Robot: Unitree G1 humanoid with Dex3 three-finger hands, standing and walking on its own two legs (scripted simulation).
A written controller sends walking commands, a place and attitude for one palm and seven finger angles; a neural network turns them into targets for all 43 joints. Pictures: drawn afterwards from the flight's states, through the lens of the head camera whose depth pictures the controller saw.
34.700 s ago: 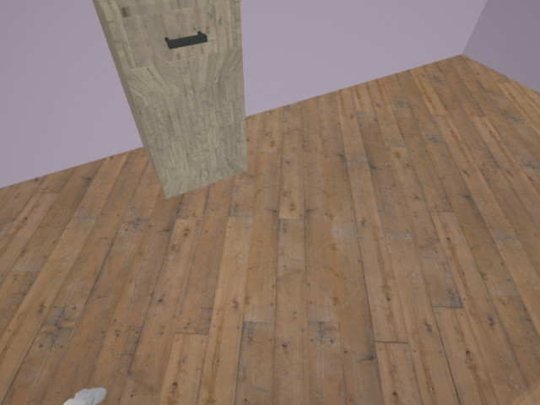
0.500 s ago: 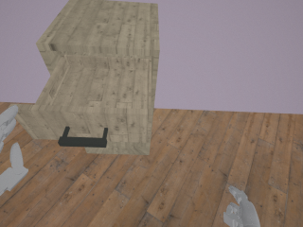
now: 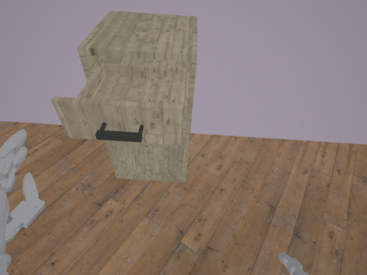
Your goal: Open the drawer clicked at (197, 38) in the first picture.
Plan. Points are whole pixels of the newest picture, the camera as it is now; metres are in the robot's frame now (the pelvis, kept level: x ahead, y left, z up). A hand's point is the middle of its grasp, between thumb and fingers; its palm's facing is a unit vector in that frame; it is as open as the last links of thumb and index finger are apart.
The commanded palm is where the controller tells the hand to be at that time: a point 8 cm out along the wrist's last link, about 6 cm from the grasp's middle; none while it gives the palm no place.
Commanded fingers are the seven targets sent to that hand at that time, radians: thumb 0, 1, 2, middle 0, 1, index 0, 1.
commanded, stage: stop stepping back and stand still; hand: left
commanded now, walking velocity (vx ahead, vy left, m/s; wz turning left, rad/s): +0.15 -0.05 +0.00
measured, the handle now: (121, 131) +0.53 +0.22 -0.01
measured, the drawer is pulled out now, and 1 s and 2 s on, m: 0.29 0.29 0.29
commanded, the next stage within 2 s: let the arm hang, fingers relaxed in 0.38 s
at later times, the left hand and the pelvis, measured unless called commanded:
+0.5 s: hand (42, 229) +0.16 +0.22 +0.16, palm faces +0.35 -0.82 -0.45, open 7.4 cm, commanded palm none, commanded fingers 0.00 0.90 0.90 -0.20 -0.30 -0.20 -0.30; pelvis -0.03 -0.01 +0.00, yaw +2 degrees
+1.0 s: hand out of the picture -0.10 +0.18 -0.17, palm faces +0.12 -0.97 -0.21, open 7.2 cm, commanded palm none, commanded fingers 0.00 0.90 0.90 -0.20 -0.30 -0.20 -0.30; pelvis -0.03 -0.01 +0.01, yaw +5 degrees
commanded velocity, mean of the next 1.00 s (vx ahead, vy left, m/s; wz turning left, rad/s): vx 0.05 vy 0.02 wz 0.00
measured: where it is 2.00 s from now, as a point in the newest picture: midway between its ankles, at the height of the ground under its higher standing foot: outside the picture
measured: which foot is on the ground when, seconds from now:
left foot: down 0.00-0.20, up 0.22-0.44, down 0.46-1.00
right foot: down 0.00-1.00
